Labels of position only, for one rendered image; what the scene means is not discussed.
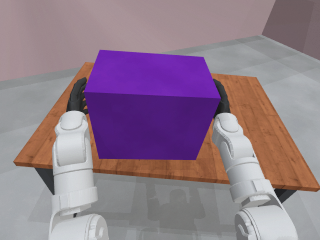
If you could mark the left robot forearm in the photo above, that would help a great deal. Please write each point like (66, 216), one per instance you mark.
(72, 163)

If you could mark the right robot hand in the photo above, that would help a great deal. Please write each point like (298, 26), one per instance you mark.
(224, 105)

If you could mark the table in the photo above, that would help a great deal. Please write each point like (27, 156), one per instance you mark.
(279, 158)

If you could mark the robot right upper arm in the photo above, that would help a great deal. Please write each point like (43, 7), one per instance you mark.
(263, 223)

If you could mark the robot left upper arm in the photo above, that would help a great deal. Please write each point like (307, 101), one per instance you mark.
(86, 227)

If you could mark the right robot forearm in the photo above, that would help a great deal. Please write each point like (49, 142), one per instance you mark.
(248, 184)

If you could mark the left robot hand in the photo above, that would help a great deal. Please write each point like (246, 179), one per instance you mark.
(76, 100)

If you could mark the carton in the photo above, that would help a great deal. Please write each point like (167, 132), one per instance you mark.
(150, 106)

